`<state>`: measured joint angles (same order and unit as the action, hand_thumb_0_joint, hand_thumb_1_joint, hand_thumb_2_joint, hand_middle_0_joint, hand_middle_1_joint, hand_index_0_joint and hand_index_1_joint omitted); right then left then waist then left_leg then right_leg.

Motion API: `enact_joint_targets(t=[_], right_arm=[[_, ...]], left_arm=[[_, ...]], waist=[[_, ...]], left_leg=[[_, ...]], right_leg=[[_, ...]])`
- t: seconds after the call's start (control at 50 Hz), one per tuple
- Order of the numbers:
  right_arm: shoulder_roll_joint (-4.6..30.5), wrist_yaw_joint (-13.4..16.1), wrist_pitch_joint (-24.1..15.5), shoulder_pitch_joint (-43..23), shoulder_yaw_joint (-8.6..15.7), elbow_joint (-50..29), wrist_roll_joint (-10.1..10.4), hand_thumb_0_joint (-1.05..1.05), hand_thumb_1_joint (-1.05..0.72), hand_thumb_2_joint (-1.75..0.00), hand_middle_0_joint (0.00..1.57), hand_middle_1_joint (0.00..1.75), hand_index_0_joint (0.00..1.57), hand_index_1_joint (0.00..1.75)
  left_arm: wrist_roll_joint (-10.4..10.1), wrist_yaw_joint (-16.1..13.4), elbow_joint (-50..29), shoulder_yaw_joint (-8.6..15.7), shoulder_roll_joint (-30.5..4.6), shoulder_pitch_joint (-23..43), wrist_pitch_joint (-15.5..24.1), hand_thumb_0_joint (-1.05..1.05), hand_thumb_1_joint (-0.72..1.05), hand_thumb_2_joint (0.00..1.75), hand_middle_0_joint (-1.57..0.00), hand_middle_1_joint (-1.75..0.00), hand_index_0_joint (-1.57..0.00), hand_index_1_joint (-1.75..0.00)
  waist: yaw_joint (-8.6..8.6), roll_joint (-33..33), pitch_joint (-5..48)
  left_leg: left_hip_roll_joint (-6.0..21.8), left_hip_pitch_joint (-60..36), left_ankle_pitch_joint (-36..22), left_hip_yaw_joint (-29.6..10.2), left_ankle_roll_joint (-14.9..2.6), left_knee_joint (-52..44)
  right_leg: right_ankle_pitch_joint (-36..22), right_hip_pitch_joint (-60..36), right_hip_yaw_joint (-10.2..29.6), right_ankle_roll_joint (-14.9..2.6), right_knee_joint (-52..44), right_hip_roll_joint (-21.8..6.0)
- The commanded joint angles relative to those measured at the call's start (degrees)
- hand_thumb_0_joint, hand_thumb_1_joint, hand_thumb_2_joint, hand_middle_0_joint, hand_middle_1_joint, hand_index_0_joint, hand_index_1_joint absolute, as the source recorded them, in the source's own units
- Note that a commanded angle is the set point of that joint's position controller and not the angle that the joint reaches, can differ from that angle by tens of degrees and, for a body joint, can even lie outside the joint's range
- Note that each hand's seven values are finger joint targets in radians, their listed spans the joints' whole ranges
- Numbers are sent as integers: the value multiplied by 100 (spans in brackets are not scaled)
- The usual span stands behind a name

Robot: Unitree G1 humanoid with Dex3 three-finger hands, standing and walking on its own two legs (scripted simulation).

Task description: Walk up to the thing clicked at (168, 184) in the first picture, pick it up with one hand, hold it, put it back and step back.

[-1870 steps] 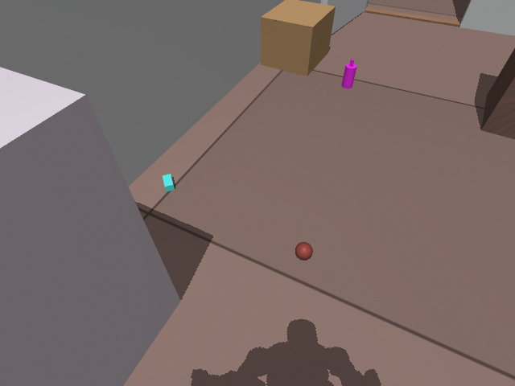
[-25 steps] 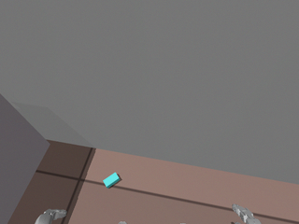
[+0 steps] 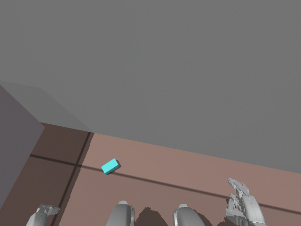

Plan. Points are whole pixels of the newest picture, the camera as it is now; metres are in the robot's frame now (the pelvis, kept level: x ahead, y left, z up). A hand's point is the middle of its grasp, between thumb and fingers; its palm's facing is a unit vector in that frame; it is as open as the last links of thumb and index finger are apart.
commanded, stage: rise first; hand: left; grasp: from above
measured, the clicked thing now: (110, 166) +0.45 +0.24 -0.65
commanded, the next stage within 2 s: approach in 1.84 s
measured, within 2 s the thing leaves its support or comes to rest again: neither
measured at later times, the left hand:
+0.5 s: hand (74, 198) +0.24 +0.30 -0.32, palm faces -0.31 -0.33 -0.89, open 13.7 cm
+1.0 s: hand (85, 181) +0.33 +0.30 -0.44, palm faces -0.29 -0.24 -0.92, open 12.7 cm
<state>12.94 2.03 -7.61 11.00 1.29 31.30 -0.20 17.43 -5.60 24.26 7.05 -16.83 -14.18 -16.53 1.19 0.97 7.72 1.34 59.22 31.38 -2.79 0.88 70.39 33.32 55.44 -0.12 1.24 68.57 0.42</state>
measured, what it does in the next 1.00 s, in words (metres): lowers itself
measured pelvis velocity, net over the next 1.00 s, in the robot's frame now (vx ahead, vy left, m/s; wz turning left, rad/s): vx -0.09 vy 0.00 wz -0.10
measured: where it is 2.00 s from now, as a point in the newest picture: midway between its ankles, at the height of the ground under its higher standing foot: outside the picture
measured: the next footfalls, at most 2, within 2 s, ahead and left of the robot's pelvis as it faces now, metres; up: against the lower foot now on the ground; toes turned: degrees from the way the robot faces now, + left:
none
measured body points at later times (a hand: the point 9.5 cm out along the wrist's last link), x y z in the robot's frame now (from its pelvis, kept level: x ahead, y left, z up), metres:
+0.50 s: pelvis -0.06 -0.01 -0.17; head +0.13 -0.01 +0.24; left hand +0.26 +0.31 -0.27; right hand +0.12 -0.28 -0.31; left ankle +0.02 +0.12 -0.64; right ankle -0.01 -0.14 -0.64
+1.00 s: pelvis -0.09 +0.00 -0.29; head +0.12 +0.02 +0.10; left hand +0.34 +0.31 -0.39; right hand -0.04 -0.27 -0.42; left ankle +0.02 +0.12 -0.64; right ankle -0.01 -0.14 -0.64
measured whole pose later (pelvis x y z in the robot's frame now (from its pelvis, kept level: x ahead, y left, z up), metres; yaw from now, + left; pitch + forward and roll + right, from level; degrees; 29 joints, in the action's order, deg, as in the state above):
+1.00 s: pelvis -0.09 +0.00 -0.29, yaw -6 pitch +34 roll -5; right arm 14.1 -6.2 -10.9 7.8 -0.7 49.2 -7.1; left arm 50.6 -30.2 81.3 12.8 -33.0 47.0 -9.2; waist 8.2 0.5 6.9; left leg 1.4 125.3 36.5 -6.8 1.9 127.6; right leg 39.3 121.0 -1.5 2.2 126.0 3.5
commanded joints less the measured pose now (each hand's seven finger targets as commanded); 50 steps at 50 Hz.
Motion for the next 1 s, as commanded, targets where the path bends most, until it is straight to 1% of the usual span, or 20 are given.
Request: enact_joint_targets(t=[0.0,0.08,0.1,0.18,0.24,0.28,0.36,0.4,0.46,0.5,0.52,0.54,0.62,0.64,0.68,0.76,0.8,0.82,0.88,0.98], right_arm=[[824,93,-309,81,367,-649,43,0,-91,-90,20,30,20,30],[871,81,-416,-141,342,-577,28,0,-89,-89,20,30,20,30],[912,59,-423,-88,361,-440,14,0,-88,-89,20,30,20,30],[1007,22,-509,-262,393,-303,7,0,-86,-89,20,30,20,30],[1089,3,-526,-305,410,-64,-9,0,-88,-89,20,30,20,30],[1141,-28,-471,-289,414,103,-23,0,-89,-89,20,30,20,30],[1213,-137,-351,-259,394,430,-128,0,-89,-90,20,30,20,30],[1197,-180,-323,-194,371,580,-209,0,-89,-90,20,30,20,30],[1104,-219,-279,-180,335,706,-293,0,-89,-90,20,30,20,30],[1058,-268,-255,-209,347,802,-347,0,-89,-90,20,30,20,30],[1025,-288,-250,-184,344,841,-374,0,-90,-90,20,30,20,30],[1026,-303,-251,-158,363,849,-383,0,-88,-89,20,30,20,30],[982,-405,-234,-174,338,972,-468,0,-89,-90,20,30,20,30],[984,-419,-248,-124,316,996,-479,0,-89,-90,20,30,20,30],[969,-468,-261,-55,289,1106,-503,0,-89,-89,20,30,20,30],[1098,-546,-333,123,255,1259,-545,0,-88,-89,20,30,20,30],[1080,-600,-382,185,214,1342,-578,0,-88,-89,20,30,20,30],[1072,-628,-399,188,204,1391,-596,0,-88,-89,20,30,20,30],[1166,-712,-468,414,170,1497,-622,0,-88,-89,20,30,20,30],[1301,-881,-530,595,113,1620,-676,0,-89,-90,20,30,20,30]], left_arm=[[183,-173,-864,405,-1063,-151,143,0,-49,86,-17,-99,-18,-99],[617,-301,-271,363,-1180,669,408,0,-50,88,-14,-100,-15,-100],[729,-355,-35,297,-1092,715,480,0,-50,89,-13,-100,-14,-100],[1294,-738,293,311,-1324,1799,796,0,-46,90,-11,-102,-12,-101],[1647,-996,793,206,-1380,2173,901,0,-47,92,-15,-97,-15,-97],[1943,-1245,1052,304,-1641,2517,905,0,-47,91,-16,-97,-16,-97],[2444,-1837,1684,338,-1683,3321,691,0,-51,97,-13,-100,-12,-101],[2668,-2038,2166,314,-1790,4042,631,0,-50,96,-14,-101,-13,-101],[2939,-2231,2502,399,-2278,4990,616,0,-45,92,-20,-94,-19,-95],[3058,-2296,2844,340,-2335,5188,564,0,-40,88,-23,-92,-23,-92],[3109,-2305,3022,240,-2212,5408,559,0,-41,89,-25,-89,-24,-90],[3170,-2329,3089,253,-2308,5669,585,0,-39,88,-24,-90,-23,-90],[3416,-2434,3623,393,-2721,6007,638,0,-33,83,-29,-86,-29,-86],[3434,-2457,3795,385,-2688,6109,655,0,-31,81,-30,-84,-30,-84],[3447,-2497,3963,469,-2790,6311,682,0,-29,80,-30,-84,-31,-84],[3521,-2575,4369,480,-2939,6865,760,0,-32,82,-29,-83,-29,-83],[3451,-2592,4597,544,-3047,7068,825,0,-33,83,-29,-83,-29,-83],[3412,-2615,4581,601,-3133,7139,846,0,-33,83,-29,-83,-29,-83],[3339,-2643,4797,617,-3111,7580,835,0,-32,83,-30,-82,-30,-82],[3407,-2702,5277,721,-3217,7856,685,0,-32,82,-32,-79,-31,-80]], waist=[[39,293,1667],[118,280,1445],[114,305,1486],[92,390,1992],[62,469,2415],[-27,400,2771],[-124,459,3465],[-4,265,3538],[-62,106,3768],[-93,134,3932],[4,100,3892],[61,94,3887],[25,208,3761],[156,147,3667],[157,228,3688],[420,501,3464],[489,543,3298],[463,645,3355],[592,863,3445],[689,1207,3433]], left_leg=[[-85,-1067,-1871,190,-155,-540],[-79,-370,-1368,95,-147,-76],[-64,-226,-1321,48,-120,32],[-105,364,-964,137,-124,664],[-114,736,-1156,107,-117,1150],[-112,1003,-1370,151,-145,1535],[-58,1273,-1772,161,-100,2182],[-55,1819,-1357,174,-119,2468],[-60,2584,-709,318,-183,2914],[-37,2567,-588,324,-165,3062],[-36,2739,-505,326,-176,3198],[-38,2836,-306,284,-184,3239],[-62,3365,111,317,-213,3550],[-61,3455,185,281,-227,3642],[-43,3492,170,270,-225,3763],[-18,3621,442,151,-214,3933],[-37,3882,556,145,-225,4069],[-33,3785,547,138,-212,4075],[18,3647,421,92,-181,4201],[46,3649,132,38,-147,4410]], right_leg=[[-1836,-465,-170,-236,-591,98],[-1322,440,-194,-272,25,108],[-1230,726,-204,-297,251,111],[-1041,1392,-121,-299,846,114],[-1143,1942,-139,-321,1393,125],[-1312,2161,-146,-319,1659,147],[-1620,2654,-233,-298,2242,178],[-1371,2854,-261,-289,2416,185],[-920,2791,-146,-229,2505,202],[-701,2901,-170,-238,2637,207],[-630,3018,-165,-231,2688,217],[-348,3226,-201,-251,2763,238],[259,3591,-185,-271,2996,274],[358,3761,-234,-270,3087,280],[286,3897,-290,-279,3261,275],[492,4614,-479,-311,3613,301],[622,4730,-493,-310,3730,298],[574,4803,-510,-319,3795,281],[326,5012,-589,-329,3995,264],[-90,5313,-688,-351,4383,260]])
